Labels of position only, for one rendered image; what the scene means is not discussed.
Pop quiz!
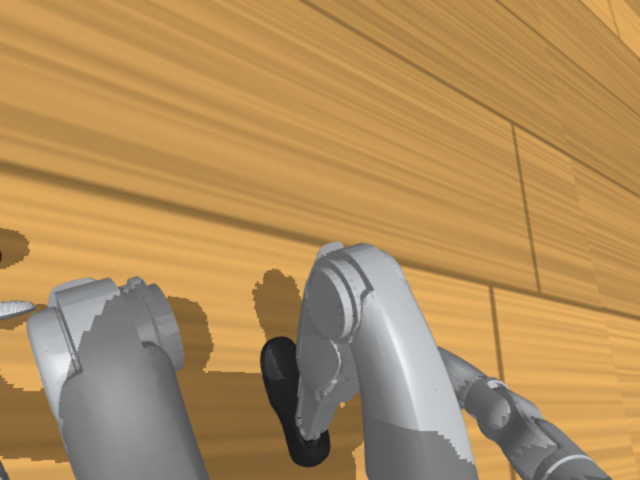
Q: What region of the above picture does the right robot arm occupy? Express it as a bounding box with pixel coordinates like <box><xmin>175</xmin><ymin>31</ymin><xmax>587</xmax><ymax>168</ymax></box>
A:
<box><xmin>464</xmin><ymin>377</ymin><xmax>613</xmax><ymax>480</ymax></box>

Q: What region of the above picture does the right robot hand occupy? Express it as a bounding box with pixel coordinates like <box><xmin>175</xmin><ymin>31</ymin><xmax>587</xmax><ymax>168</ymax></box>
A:
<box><xmin>437</xmin><ymin>346</ymin><xmax>488</xmax><ymax>410</ymax></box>

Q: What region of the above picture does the right robot foot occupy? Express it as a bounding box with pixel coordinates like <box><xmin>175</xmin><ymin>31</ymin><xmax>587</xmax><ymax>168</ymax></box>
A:
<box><xmin>260</xmin><ymin>337</ymin><xmax>330</xmax><ymax>467</ymax></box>

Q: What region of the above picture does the left robot hand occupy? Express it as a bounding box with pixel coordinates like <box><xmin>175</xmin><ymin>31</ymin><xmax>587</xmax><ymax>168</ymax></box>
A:
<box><xmin>0</xmin><ymin>301</ymin><xmax>36</xmax><ymax>321</ymax></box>

